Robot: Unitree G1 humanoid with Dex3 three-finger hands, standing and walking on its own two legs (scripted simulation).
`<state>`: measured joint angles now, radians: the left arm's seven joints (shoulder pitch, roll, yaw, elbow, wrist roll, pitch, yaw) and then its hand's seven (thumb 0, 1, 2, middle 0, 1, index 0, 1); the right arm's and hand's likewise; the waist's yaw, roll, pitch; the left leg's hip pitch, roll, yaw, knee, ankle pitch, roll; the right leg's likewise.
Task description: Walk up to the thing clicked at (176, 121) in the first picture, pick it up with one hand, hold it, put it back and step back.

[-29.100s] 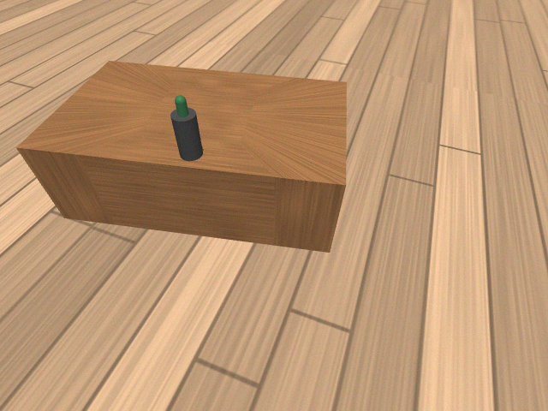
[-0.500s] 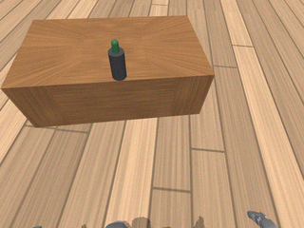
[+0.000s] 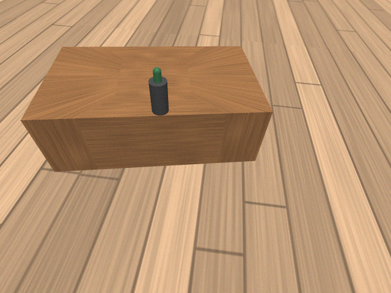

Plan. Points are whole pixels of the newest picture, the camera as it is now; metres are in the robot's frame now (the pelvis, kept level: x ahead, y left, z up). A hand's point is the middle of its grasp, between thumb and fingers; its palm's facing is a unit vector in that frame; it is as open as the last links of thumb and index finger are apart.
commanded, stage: step back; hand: left
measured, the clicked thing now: (158, 90) +1.04 +0.15 -0.22
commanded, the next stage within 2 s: stand in 0.66 s
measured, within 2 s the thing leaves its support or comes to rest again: neither
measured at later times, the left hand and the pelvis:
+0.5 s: hand out of the picture +0.12 +0.26 -0.15, palm faces +0.02 -0.93 -0.36, open 7.4 cm; pelvis +0.04 +0.00 +0.00, yaw +1 degrees
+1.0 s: hand out of the picture +0.12 +0.25 -0.14, palm faces +0.01 -0.94 -0.33, open 7.4 cm; pelvis +0.03 +0.00 +0.02, yaw +1 degrees
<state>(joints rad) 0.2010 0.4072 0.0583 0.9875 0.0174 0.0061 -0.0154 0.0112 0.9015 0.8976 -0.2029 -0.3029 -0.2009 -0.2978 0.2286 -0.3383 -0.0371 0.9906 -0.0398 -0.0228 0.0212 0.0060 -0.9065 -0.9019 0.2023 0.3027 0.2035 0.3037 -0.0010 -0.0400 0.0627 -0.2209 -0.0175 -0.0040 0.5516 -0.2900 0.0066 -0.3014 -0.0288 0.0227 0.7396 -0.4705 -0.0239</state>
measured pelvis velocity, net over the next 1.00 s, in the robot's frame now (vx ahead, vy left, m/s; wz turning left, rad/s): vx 0.03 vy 0.00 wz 0.02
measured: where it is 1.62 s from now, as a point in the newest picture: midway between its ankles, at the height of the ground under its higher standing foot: outside the picture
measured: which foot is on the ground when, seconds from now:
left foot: down 0.00-1.00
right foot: down 0.00-1.00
